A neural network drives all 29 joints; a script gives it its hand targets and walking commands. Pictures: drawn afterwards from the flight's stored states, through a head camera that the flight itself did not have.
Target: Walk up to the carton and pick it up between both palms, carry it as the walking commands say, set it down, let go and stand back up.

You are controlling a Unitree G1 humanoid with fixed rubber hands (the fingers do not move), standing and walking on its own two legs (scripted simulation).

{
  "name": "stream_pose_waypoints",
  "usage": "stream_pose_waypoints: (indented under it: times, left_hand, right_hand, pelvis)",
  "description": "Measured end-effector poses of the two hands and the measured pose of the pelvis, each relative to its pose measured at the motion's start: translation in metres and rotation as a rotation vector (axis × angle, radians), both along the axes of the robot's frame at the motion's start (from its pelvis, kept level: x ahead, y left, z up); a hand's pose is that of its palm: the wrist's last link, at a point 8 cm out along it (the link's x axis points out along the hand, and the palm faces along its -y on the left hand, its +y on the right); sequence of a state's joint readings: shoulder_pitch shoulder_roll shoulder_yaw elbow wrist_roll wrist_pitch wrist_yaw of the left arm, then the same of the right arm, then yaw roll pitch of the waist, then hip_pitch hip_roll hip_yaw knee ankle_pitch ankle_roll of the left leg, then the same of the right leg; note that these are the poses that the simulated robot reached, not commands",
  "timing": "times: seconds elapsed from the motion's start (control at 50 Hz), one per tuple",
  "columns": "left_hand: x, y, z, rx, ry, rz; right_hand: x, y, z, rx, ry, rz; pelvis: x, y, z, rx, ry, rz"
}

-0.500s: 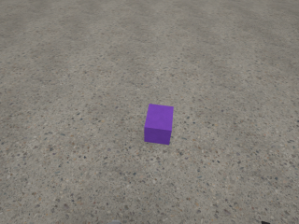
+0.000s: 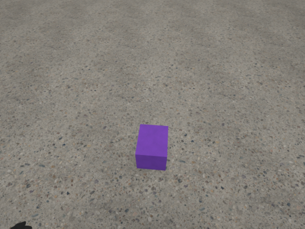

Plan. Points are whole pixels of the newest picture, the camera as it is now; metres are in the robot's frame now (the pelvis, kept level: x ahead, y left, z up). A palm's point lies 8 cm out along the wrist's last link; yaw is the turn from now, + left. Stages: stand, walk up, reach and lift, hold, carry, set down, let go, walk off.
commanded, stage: walk up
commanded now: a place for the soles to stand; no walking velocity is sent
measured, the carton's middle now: (152, 147) +0.76 -0.02 -0.66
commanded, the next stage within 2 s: none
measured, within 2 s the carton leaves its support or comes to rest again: neither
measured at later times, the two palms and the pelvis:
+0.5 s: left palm (29, 189) +0.27 +0.35 -0.07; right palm (278, 193) +0.23 -0.35 -0.05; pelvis +0.18 +0.01 +0.02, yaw -3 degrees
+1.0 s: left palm (59, 152) +0.40 +0.31 -0.08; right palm (247, 145) +0.40 -0.34 -0.08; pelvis +0.30 -0.01 +0.01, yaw -2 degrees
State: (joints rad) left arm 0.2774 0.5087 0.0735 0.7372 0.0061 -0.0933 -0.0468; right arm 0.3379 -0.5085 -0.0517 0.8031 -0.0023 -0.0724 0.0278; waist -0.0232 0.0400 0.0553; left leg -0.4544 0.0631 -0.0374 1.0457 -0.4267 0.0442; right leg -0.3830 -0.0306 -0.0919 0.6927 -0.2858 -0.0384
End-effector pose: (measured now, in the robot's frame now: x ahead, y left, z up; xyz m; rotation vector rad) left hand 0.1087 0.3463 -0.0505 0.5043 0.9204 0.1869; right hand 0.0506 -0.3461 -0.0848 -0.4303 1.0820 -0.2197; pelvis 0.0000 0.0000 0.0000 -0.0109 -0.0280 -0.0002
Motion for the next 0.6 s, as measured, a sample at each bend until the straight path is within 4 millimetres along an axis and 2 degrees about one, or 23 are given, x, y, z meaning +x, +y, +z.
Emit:
stream_pose_waypoints:
  times: [0.08,0.16,0.24,0.28,0.34,0.46,0.54,0.6]
  left_hand:
    - [-0.007,0.002,0.003,-0.005,0.062,0.053]
    - [-0.006,0.010,-0.002,-0.023,0.123,0.093]
    - [0.014,0.020,-0.019,-0.042,0.165,0.099]
    - [0.034,0.021,-0.029,-0.049,0.179,0.085]
    - [0.069,0.016,-0.034,-0.060,0.184,0.052]
    - [0.136,0.004,-0.022,-0.062,0.175,-0.012]
    - [0.181,-0.005,-0.010,-0.021,0.142,-0.013]
    - [0.208,-0.010,-0.009,0.026,0.098,0.002]
  right_hand:
    - [0.057,0.012,0.008,0.034,-0.025,0.055]
    - [0.118,0.022,0.023,0.037,-0.082,0.095]
    - [0.175,0.028,0.034,-0.001,-0.170,0.107]
    - [0.192,0.028,0.037,-0.023,-0.207,0.093]
    - [0.196,0.025,0.043,-0.038,-0.201,0.056]
    - [0.183,0.007,0.042,-0.046,-0.092,-0.016]
    - [0.183,-0.011,0.026,-0.029,-0.018,-0.059]
    - [0.199,-0.020,0.006,-0.009,0.019,-0.060]
  pelvis:
    - [0.031,-0.002,0.011,0.005,0.001,-0.007]
    - [0.064,0.003,0.016,0.009,-0.006,-0.017]
    - [0.100,0.016,0.007,0.001,-0.009,-0.035]
    - [0.113,0.021,0.002,0.007,-0.015,-0.045]
    - [0.132,0.021,0.005,0.012,-0.017,-0.052]
    - [0.171,0.013,0.015,0.009,-0.001,-0.051]
    - [0.199,-0.001,0.013,0.012,0.002,-0.038]
    - [0.219,-0.016,0.003,0.019,0.002,-0.029]
